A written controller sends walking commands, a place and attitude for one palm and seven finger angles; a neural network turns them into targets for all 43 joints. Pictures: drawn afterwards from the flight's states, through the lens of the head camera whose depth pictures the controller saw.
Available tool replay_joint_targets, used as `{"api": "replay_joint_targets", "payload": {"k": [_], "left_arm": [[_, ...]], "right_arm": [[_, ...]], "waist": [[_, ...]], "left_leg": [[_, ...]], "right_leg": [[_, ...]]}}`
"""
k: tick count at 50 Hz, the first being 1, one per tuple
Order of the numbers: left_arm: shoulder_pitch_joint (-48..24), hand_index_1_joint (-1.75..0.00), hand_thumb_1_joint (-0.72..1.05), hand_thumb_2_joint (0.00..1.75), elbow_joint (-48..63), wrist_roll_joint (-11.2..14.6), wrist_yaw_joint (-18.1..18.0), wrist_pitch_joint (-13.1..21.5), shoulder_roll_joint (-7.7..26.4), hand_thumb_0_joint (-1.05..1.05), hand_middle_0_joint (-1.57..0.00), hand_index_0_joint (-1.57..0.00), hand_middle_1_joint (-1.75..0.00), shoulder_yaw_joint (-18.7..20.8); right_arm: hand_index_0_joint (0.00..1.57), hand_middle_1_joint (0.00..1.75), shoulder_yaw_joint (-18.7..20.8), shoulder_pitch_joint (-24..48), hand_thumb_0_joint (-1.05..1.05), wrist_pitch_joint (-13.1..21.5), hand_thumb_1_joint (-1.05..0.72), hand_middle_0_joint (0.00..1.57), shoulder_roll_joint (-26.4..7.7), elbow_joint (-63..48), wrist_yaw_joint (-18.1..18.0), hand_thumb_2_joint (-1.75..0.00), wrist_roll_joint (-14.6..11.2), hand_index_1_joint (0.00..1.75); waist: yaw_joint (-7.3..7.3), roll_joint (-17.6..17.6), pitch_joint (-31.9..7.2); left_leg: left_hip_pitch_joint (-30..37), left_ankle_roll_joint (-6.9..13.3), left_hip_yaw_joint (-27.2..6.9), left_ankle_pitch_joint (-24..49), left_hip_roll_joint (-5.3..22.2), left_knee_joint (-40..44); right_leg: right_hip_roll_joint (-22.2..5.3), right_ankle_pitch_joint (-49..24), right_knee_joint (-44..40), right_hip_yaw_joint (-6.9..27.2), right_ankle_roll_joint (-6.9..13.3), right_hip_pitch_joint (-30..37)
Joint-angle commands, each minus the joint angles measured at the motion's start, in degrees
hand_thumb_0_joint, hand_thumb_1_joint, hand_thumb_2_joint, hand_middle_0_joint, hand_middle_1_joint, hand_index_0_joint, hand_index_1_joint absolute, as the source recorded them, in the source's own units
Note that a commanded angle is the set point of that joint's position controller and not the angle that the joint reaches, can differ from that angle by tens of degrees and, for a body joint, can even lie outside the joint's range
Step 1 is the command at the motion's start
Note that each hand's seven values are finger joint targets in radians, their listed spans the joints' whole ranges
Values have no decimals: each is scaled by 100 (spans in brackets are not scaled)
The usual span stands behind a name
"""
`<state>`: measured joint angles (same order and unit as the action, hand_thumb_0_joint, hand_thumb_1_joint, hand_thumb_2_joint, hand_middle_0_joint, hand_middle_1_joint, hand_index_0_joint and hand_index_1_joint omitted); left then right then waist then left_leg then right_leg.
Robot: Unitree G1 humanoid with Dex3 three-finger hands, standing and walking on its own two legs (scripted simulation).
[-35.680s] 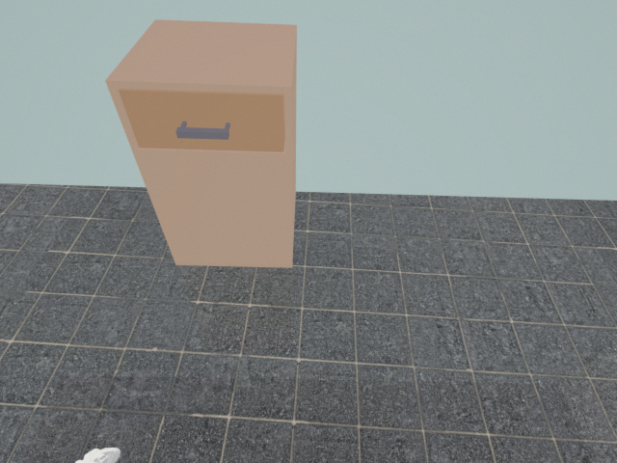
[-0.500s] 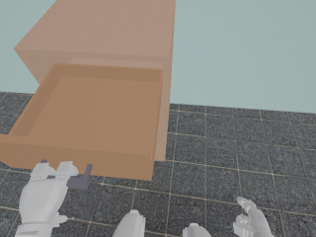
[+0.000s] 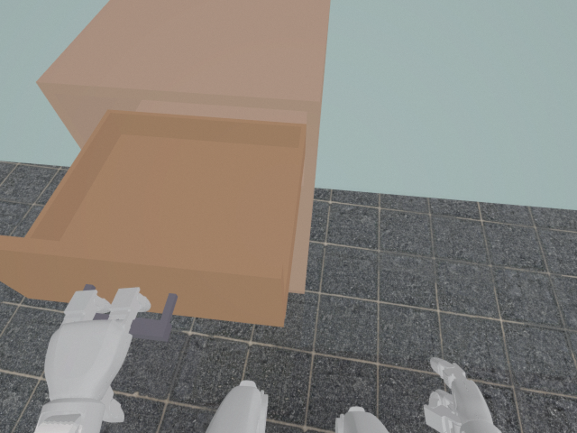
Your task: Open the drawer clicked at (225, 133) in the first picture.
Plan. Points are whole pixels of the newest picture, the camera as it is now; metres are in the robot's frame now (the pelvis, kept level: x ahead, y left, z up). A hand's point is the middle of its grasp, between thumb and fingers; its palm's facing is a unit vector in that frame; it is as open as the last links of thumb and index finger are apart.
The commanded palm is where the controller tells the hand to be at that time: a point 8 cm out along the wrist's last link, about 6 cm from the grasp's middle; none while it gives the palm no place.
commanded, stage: lift the hand off the handle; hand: left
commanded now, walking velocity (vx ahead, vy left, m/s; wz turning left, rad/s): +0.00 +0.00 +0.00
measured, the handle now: (123, 310) +0.27 +0.26 +0.00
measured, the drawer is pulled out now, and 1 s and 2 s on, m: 0.30 0.30 0.30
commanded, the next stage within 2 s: none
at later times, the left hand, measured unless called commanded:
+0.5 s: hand (104, 349) +0.21 +0.25 +0.02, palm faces +0.00 -0.07 -1.00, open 13.8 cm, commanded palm +0.20 +0.25 +0.07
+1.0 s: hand (85, 336) +0.22 +0.26 +0.05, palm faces -0.02 -0.07 -1.00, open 13.8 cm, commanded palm +0.21 +0.26 +0.11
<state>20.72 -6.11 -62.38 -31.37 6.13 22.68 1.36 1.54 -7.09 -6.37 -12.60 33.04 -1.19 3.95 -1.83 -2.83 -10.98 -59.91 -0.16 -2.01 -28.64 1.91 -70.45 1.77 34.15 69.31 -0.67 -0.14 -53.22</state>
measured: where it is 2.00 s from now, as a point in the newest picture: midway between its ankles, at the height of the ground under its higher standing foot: outside the picture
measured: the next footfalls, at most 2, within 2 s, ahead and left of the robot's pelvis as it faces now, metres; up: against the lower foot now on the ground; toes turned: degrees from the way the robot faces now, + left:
none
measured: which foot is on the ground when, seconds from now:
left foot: down 0.00-1.00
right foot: down 0.00-1.00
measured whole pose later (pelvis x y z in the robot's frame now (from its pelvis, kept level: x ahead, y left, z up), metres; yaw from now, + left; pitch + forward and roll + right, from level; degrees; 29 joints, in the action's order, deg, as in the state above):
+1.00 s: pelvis +0.02 -0.01 +0.04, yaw +1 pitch +12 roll -1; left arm 24.3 -0.4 -57.2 -22.8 6.9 25.8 3.7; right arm 1.6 -9.7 -6.2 -13.5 32.0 -1.1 2.4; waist -2.0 -3.4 -8.2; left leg -43.5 -0.6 -1.5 -25.0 1.8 -56.8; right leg 1.6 30.1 55.7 -0.3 0.4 -37.3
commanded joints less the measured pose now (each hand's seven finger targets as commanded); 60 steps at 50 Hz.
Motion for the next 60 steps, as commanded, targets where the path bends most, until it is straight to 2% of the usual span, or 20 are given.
{"api": "replay_joint_targets", "payload": {"k": [1,7,15,21,22,23,24,28,29,37,38,44,47,48,52,53,56,57,58,60], "left_arm": [[-185,-120,-50,30,1242,119,-178,-141,1047,0,-30,-30,-120,623],[-406,-120,-50,30,1223,137,-28,-241,1030,0,-30,-30,-120,482],[198,-120,-50,30,1298,197,63,-184,976,0,-30,-30,-120,531],[-91,-120,-50,30,1413,237,95,-169,1007,0,-30,-30,-120,537],[-42,-120,-50,30,1453,222,106,-156,1019,0,-30,-30,-120,544],[-117,-120,-50,30,1518,251,135,-164,906,0,-30,-30,-120,391],[-158,-120,-50,30,1608,259,149,-140,1055,0,-30,-30,-120,536],[-245,-120,-50,30,1441,298,255,-185,1006,0,-30,-30,-120,448],[-346,-120,-50,30,1502,295,271,-158,1188,0,-30,-30,-120,622],[107,-120,-50,30,1633,457,447,6,1343,0,-30,-30,-120,887],[227,-120,-50,30,1627,504,468,16,1178,0,-30,-30,-120,757],[106,-120,-50,30,1623,553,548,62,1381,0,-30,-30,-120,992],[-134,-120,-50,30,1734,573,618,110,1489,0,-30,-30,-120,1020],[9,-120,-50,30,1674,620,655,107,1311,0,-30,-30,-120,861],[-94,-120,-50,30,1836,637,739,220,1657,0,-30,-30,-120,1180],[112,-120,-50,30,1824,667,754,215,1458,0,-30,-30,-120,1011],[-38,-120,-50,30,1871,732,783,266,1587,0,-30,-30,-120,1163],[48,-120,-50,30,2008,716,767,308,1674,0,-30,-30,-120,1273],[283,-120,-50,30,2008,755,777,301,1451,0,-30,-30,-120,1085],[379,-120,-50,30,2135,752,751,323,1569,0,-30,-30,-120,1221]], "right_arm": [[20,30,235,357,0,282,-90,20,-701,-850,-104,-90,-28,30],[20,30,175,374,0,262,-90,20,-676,-825,-130,-90,-58,30],[20,30,186,300,0,264,-90,20,-656,-945,-74,-90,-78,30],[20,30,206,276,0,266,-90,20,-694,-964,-38,-90,-80,30],[20,30,193,284,0,256,-90,20,-677,-985,-30,-90,-77,30],[20,30,211,266,0,282,-90,20,-676,-991,-36,-90,-95,30],[20,30,200,275,0,273,-90,20,-681,-989,-35,-90,-90,30],[20,30,198,272,0,276,-90,20,-669,-977,-62,-90,-132,30],[20,30,184,273,0,263,-90,20,-686,-958,-60,-90,-117,30],[20,30,171,284,0,278,-90,20,-659,-970,-65,-90,-134,30],[20,30,202,229,0,310,-90,20,-651,-980,-53,-90,-153,30],[20,30,206,253,0,271,-90,20,-701,-970,-7,-90,-155,30],[20,30,208,236,0,290,-90,20,-701,-952,-38,-90,-150,30],[20,30,235,199,0,325,-90,20,-680,-966,-50,-90,-174,30],[20,30,208,232,0,303,-90,20,-701,-933,-50,-90,-158,30],[20,30,235,199,0,328,-90,20,-666,-954,-53,-90,-179,30],[20,30,227,224,0,323,-90,20,-697,-925,-41,-90,-171,30],[20,30,222,241,0,310,-90,20,-689,-956,-23,-90,-154,30],[20,30,250,213,0,349,-90,20,-659,-980,-21,-90,-178,30],[20,30,239,236,0,331,-90,20,-670,-989,16,-90,-167,30]], "waist": [[44,-163,-1413],[68,-106,-1188],[23,-67,-889],[92,-61,-844],[33,-58,-911],[103,-129,-808],[61,-88,-922],[112,-116,-610],[77,-51,-741],[-23,-118,-880],[26,-176,-673],[51,123,-608],[64,7,-684],[97,-26,-561],[12,-117,-736],[32,-159,-621],[64,-135,-589],[-8,-184,-705],[15,-226,-605],[-17,-248,-681]], "left_leg": [[2241,204,134,1211,-188,1095],[2340,196,144,1058,-193,1322],[2500,192,183,1261,-202,1500],[2647,205,196,1217,-196,1623],[2669,193,212,1215,-213,1640],[2711,210,203,1202,-205,1662],[2754,209,232,1198,-217,1677],[2749,226,230,1103,-226,1784],[2799,218,236,1116,-225,1802],[2993,219,316,1542,-258,1909],[2957,222,300,1551,-242,1922],[2923,226,307,1445,-248,1987],[3075,238,324,1435,-249,2032],[3081,250,316,1415,-247,2062],[3202,237,333,1569,-250,2116],[3218,241,310,1627,-239,2138],[3254,232,296,1670,-218,2188],[3333,224,315,1736,-222,2193],[3328,229,304,1766,-214,2197],[3388,210,290,1878,-210,2229]], "right_leg": [[157,-1396,-1309,-207,315,120],[151,-1237,-1516,-217,285,227],[169,-1516,-1705,-221,303,546],[144,-1494,-1868,-195,296,650],[142,-1460,-1852,-191,287,670],[138,-1499,-1897,-214,295,702],[127,-1490,-1942,-183,280,743],[129,-1467,-2086,-160,280,836],[125,-1449,-2099,-153,267,850],[109,-2056,-2222,-52,262,1313],[115,-2112,-2228,-98,272,1327],[87,-2070,-2358,-57,223,1357],[67,-2049,-2436,-19,220,1401],[80,-2069,-2462,-40,233,1454],[55,-2209,-2508,6,228,1580],[81,-2246,-2484,-57,249,1623],[71,-2264,-2543,-63,241,1621],[68,-2288,-2529,-66,234,1631],[83,-2331,-2516,-88,250,1671],[88,-2351,-2503,-110,254,1688]]}}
